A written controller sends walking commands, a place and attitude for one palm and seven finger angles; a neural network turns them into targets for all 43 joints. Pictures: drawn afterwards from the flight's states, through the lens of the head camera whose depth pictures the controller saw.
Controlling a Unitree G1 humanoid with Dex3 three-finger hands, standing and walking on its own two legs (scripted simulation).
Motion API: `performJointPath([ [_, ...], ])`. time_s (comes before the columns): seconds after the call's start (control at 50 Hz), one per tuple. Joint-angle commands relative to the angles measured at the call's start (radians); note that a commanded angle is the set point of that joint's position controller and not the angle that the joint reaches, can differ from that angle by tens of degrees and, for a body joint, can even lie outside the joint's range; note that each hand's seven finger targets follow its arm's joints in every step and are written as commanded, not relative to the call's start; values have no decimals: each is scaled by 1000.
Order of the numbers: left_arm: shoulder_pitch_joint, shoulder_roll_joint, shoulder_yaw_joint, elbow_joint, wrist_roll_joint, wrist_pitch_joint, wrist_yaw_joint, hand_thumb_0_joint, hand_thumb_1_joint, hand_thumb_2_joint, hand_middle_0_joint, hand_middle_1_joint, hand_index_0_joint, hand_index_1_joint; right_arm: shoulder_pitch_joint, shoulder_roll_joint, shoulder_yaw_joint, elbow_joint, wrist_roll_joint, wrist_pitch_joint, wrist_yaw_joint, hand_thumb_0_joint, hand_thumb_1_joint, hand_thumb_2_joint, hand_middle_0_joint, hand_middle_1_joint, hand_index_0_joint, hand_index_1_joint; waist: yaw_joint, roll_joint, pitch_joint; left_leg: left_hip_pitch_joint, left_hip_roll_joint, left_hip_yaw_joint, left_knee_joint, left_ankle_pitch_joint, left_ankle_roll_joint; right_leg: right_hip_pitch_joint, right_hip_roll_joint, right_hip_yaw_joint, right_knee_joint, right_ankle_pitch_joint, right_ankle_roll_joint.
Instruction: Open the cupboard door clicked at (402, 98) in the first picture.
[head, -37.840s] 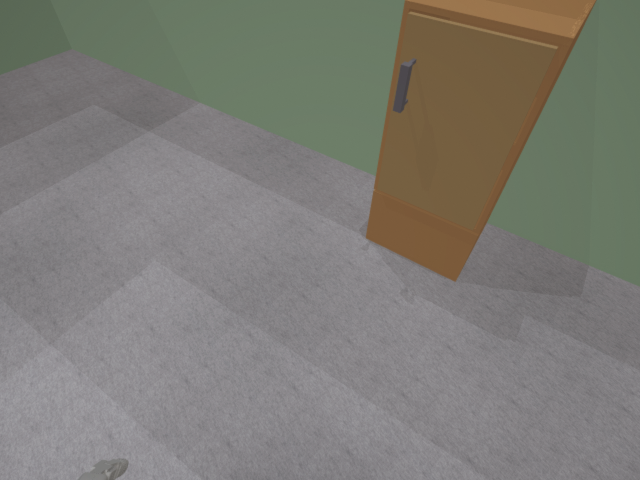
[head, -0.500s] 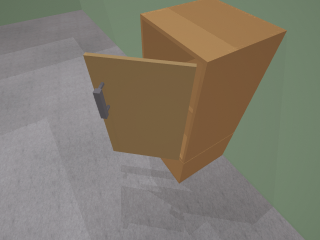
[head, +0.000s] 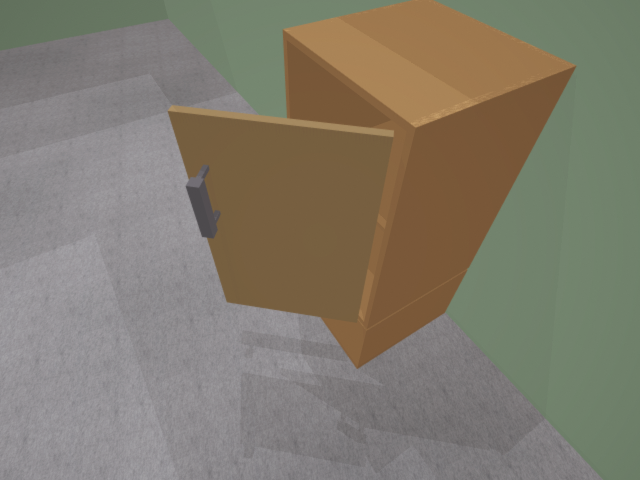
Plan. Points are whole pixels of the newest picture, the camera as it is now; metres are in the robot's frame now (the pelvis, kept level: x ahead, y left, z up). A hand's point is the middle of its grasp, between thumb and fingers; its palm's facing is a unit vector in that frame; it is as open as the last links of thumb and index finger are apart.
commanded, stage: look again from close up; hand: left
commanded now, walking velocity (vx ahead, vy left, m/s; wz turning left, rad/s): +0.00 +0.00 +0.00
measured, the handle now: (206, 201) +0.58 +0.26 -0.04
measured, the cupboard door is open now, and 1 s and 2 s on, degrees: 48 48 48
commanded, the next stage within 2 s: raise the hand with hooked fingers in 0.20 s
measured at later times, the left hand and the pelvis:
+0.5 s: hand (161, 440) +0.17 +0.21 -0.04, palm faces +0.21 -0.97 -0.15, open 7.5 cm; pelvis -0.02 +0.01 -0.01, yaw +3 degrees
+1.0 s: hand (159, 462) +0.15 +0.21 -0.05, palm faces -0.18 -0.98 -0.07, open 10.3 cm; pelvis -0.09 +0.02 -0.11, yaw +2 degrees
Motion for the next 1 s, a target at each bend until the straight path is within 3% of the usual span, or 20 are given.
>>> performJointPath([
  [0.0,73,102,20,-20,-3,-13,3,0,900,900,-200,-300,-200,-300,60,-89,-15,-28,0,-11,-2,0,-900,-900,200,300,200,300,1,3,17,11,61,-37,-46,258,48,-38,-103,80,-73,342,-18],
  [0.26,88,93,21,-15,-2,-14,4,0,900,900,-200,-300,-200,-300,71,-78,-15,-22,0,-12,-3,0,-900,-900,200,300,200,300,2,6,13,17,61,-36,-51,259,48,-31,-104,79,-81,342,-17],
  [0.28,167,122,26,16,8,-37,45,0,900,900,-200,-300,-200,-300,-47,-111,-26,-100,11,-17,11,0,-900,-900,200,300,200,300,38,-6,64,-97,47,11,202,197,18,-62,-184,182,-95,821,39],
  [0.3,-593,316,78,-1542,-222,-258,11,0,877,890,-202,-315,-202,-315,6,-283,-33,-431,56,-172,-33,0,-900,-900,200,300,200,300,-102,180,-412,167,-41,8,18,353,74,54,-98,75,20,699,-6],
  [0.32,-166,243,106,-1217,-132,-195,41,0,853,880,-203,-330,-203,-330,-67,-181,-17,-367,33,-254,-66,0,-900,-900,200,300,200,300,4,339,-408,237,-19,32,10,536,86,21,-30,40,79,482,-24],
  [0.34,-158,179,69,-1167,-152,-153,83,0,830,870,-205,-345,-205,-345,-51,-192,-37,-323,47,-283,-64,0,-900,-900,200,300,200,300,-37,278,-310,138,-4,8,40,474,59,-73,-16,-19,53,297,-13],
  [0.36,127,-50,-36,-909,-161,-48,71,0,807,860,-207,-360,-207,-360,-28,-151,-41,-315,64,-284,-56,0,-900,-900,200,300,200,300,-51,128,-179,53,11,-11,41,439,70,-131,-17,-44,53,292,0],
  [0.38,-24,-57,-66,-1128,-200,-77,36,0,783,850,-208,-375,-208,-375,-37,-188,-47,-391,73,-294,-55,0,-900,-900,200,300,200,300,-50,64,-115,0,-4,-35,62,376,68,-150,-20,-54,68,330,13],
  [0.42,-23,19,-1,-1084,-186,-171,-15,0,737,830,-212,-405,-212,-405,-36,-230,-69,-435,42,-318,-60,0,-900,-900,200,300,200,300,-91,-139,-93,-97,-33,-32,146,219,77,-299,-4,-66,87,233,28],
  [0.44,-1,23,21,-976,-172,-206,-45,0,713,820,-213,-420,-213,-420,-22,-234,-73,-469,37,-321,-52,0,-900,-900,200,300,200,300,-95,-158,-49,-173,-49,-38,197,167,72,-376,-4,-64,122,181,28],
  [0.48,117,-37,40,-816,-189,-318,-137,0,667,800,-217,-450,-217,-450,-45,-220,-86,-514,20,-322,-33,0,-900,-900,200,300,200,300,-39,-314,-43,-340,-53,-44,274,62,51,-491,0,-63,209,49,28],
  [0.52,269,-11,90,-797,-228,-439,-261,0,620,780,-220,-480,-220,-480,-86,-221,-99,-584,15,-326,-3,0,-900,-900,200,300,200,300,33,-310,-125,-454,-66,-28,346,37,36,-474,-6,-29,297,57,14],
  [0.54,325,57,167,-753,-239,-482,-334,0,597,770,-222,-495,-222,-495,-93,-227,-109,-615,21,-318,18,0,-900,-900,200,300,200,300,77,-188,-185,-464,-77,-13,387,89,24,-429,-16,-5,359,150,-7],
  [0.6,208,192,277,-869,-262,-609,-493,0,527,740,-227,-540,-227,-540,-132,-230,-114,-704,23,-301,43,0,-900,-900,200,300,200,300,72,-39,-337,-560,-84,10,509,101,24,-439,-37,46,483,229,-13],
  [0.64,131,247,333,-963,-279,-600,-492,0,480,720,-230,-570,-230,-570,-139,-222,-116,-746,24,-273,37,0,-900,-900,200,300,200,300,79,22,-354,-598,-79,17,548,52,35,-493,-24,68,509,116,-15],
  [0.72,-66,200,285,-1282,-329,-599,-421,0,387,680,-237,-630,-237,-630,-119,-201,-99,-803,31,-249,19,0,-900,-900,200,300,200,300,21,164,-402,-540,-50,-11,583,-16,53,-607,-2,60,519,-19,-12],
  [0.76,-174,213,240,-1446,-309,-619,-397,0,340,660,-240,-660,-240,-660,-90,-207,-88,-792,24,-246,5,0,-900,-900,200,300,200,300,-25,176,-454,-514,-31,-42,608,-24,64,-665,13,48,545,-41,-12],
  [0.84,-206,160,112,-1381,-290,-574,-424,0,247,620,-247,-720,-247,-720,-66,-227,-60,-745,31,-265,-23,0,-900,-900,200,300,200,300,-105,125,-343,-574,-18,-82,629,-125,71,-770,32,27,528,-147,-7],
  [0.9,-156,218,154,-1219,-272,-460,-466,0,177,590,-252,-765,-252,-765,-58,-243,-58,-732,48,-267,-38,0,-900,-900,200,300,200,300,-93,51,-313,-644,-24,-91,601,-226,66,-761,30,28,490,-254,1],
  [0.98,-33,290,293,-1181,-310,-292,-476,0,83,550,-258,-825,-258,-825,-94,-238,-58,-787,62,-239,-38,0,-900,-900,200,300,200,300,3,52,-411,-599,-40,-85,521,-191,59,-641,20,3,469,-237,-1],
])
